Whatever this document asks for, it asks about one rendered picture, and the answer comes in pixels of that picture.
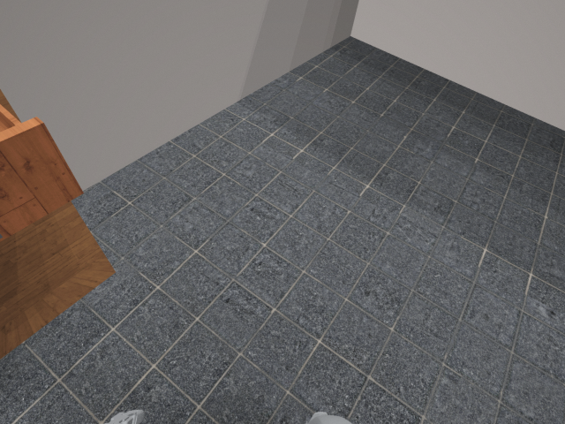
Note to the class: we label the robot right shin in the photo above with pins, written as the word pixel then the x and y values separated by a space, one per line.
pixel 318 414

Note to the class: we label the drawer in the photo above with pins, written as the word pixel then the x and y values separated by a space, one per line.
pixel 35 179

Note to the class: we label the cabinet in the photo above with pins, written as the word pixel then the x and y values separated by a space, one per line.
pixel 44 269

